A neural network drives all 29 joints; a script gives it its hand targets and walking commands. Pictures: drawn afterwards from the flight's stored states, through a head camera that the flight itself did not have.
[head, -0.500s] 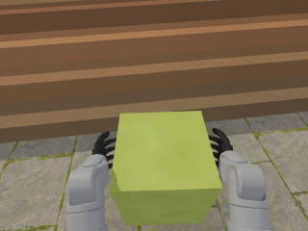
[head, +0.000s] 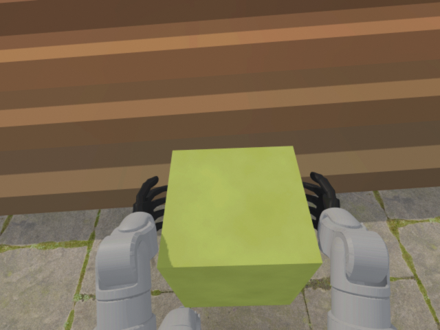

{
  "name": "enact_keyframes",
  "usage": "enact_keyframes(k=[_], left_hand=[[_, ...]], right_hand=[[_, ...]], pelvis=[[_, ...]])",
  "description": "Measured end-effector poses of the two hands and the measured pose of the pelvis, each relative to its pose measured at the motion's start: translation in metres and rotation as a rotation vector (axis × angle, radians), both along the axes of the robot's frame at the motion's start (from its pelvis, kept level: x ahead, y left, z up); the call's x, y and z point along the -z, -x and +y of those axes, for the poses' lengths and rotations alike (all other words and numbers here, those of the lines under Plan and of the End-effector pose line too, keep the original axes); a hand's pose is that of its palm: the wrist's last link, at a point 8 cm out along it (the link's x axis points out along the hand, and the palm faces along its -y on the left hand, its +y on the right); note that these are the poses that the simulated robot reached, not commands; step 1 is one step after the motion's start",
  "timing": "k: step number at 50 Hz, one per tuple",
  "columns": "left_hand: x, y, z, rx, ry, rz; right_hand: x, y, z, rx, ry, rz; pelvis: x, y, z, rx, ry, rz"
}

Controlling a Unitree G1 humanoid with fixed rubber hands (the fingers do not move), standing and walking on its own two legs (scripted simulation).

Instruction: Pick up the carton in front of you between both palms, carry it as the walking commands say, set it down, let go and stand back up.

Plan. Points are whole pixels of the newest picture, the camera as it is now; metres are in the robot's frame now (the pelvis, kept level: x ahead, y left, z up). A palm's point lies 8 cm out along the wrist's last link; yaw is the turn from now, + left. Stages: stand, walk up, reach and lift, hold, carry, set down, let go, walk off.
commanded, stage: carry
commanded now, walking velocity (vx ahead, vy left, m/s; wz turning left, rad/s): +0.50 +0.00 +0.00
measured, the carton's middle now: (235, 232) +0.28 +0.01 +0.00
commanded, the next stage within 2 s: none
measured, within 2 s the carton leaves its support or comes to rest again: neither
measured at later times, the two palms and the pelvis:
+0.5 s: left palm (170, 56) +0.67 +0.16 +0.13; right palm (296, 56) +0.64 -0.13 +0.14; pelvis +0.33 +0.04 -0.01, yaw -3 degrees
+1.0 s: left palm (194, 2) +1.03 +0.14 +0.12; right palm out of the picture +1.04 -0.16 +0.12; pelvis +0.64 -0.01 -0.01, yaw -2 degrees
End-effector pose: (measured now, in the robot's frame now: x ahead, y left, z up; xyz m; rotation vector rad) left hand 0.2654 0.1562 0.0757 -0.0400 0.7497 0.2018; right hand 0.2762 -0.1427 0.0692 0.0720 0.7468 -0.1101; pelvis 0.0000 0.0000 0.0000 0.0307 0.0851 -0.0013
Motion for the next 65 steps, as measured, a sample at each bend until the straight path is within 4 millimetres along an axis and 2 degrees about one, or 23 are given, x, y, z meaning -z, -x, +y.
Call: enact_keyframes(k=[7, 14, 17, 22, 27, 31, 36, 39, 43, 46, 51, 55, 58, 61, 63, 65], left_hand=[[-0.018, -0.105, -0.001, 0.042, 0.007, -0.093], [-0.018, -0.233, 0.011, 0.086, 0.059, -0.199], [-0.022, -0.281, 0.013, 0.109, 0.059, -0.159], [-0.043, -0.358, 0.009, 0.124, 0.063, -0.142], [-0.065, -0.441, 0.005, 0.141, 0.025, -0.155], [-0.073, -0.510, -0.001, 0.139, -0.005, -0.134], [-0.070, -0.597, -0.013, 0.114, -0.053, -0.106], [-0.058, -0.640, -0.016, 0.090, -0.076, -0.064], [-0.039, -0.683, -0.018, 0.054, -0.051, 0.020], [-0.036, -0.716, -0.018, 0.024, -0.025, 0.009], [-0.049, -0.775, -0.017, -0.010, 0.007, -0.095], [-0.065, -0.829, -0.007, -0.014, -0.001, -0.153], [-0.073, -0.880, -0.001, -0.004, -0.006, -0.146], [-0.077, -0.940, -0.008, 0.054, 0.010, -0.090], [-0.085, -0.977, -0.021, 0.118, 0.018, -0.053], [-0.099, -1.005, -0.034, 0.166, 0.010, -0.017]], right_hand=[[-0.019, -0.092, -0.001, 0.041, 0.010, -0.093], [-0.032, -0.205, 0.011, 0.103, 0.035, -0.199], [-0.036, -0.246, 0.014, 0.131, 0.033, -0.158], [-0.055, -0.316, 0.011, 0.147, 0.041, -0.141], [-0.078, -0.402, 0.006, 0.109, 0.072, -0.152], [-0.085, -0.478, -0.001, 0.069, 0.093, -0.131], [-0.075, -0.580, -0.013, 0.006, 0.088, -0.107], [-0.058, -0.633, -0.016, -0.022, 0.059, -0.069], [-0.042, -0.683, -0.018, -0.021, 0.037, 0.016], [-0.040, -0.719, -0.018, -0.005, 0.014, 0.008], [-0.051, -0.777, -0.017, 0.028, -0.029, -0.090], [-0.063, -0.831, -0.007, 0.028, -0.043, -0.149], [-0.069, -0.879, -0.002, 0.023, -0.030, -0.144], [-0.075, -0.920, -0.008, 0.066, 0.007, -0.088], [-0.085, -0.938, -0.020, 0.114, 0.036, -0.051], [-0.099, -0.950, -0.031, 0.150, 0.052, -0.012]], pelvis=[[0.005, -0.100, 0.010, 0.016, 0.008, -0.006], [0.035, -0.211, 0.032, 0.047, 0.009, -0.038], [0.027, -0.243, 0.039, 0.061, 0.021, -0.030], [0.010, -0.297, 0.044, 0.062, 0.036, -0.014], [0.004, -0.357, 0.038, 0.048, 0.042, -0.005], [0.008, -0.411, 0.027, 0.037, 0.033, -0.003], [0.031, -0.487, 0.004, 0.018, 0.015, -0.021], [0.037, -0.520, -0.005, 0.023, 0.035, -0.020], [0.025, -0.558, -0.014, 0.024, 0.023, 0.000], [0.017, -0.588, -0.017, 0.023, 0.012, 0.015], [0.013, -0.650, -0.013, 0.037, 0.009, 0.029], [0.012, -0.713, -0.005, 0.058, -0.007, 0.009], [0.005, -0.765, 0.003, 0.051, -0.037, 0.007], [-0.014, -0.819, 0.017, 0.043, -0.037, -0.006], [-0.035, -0.843, 0.025, 0.040, -0.038, -0.019], [-0.062, -0.865, 0.030, 0.043, -0.041, -0.032]])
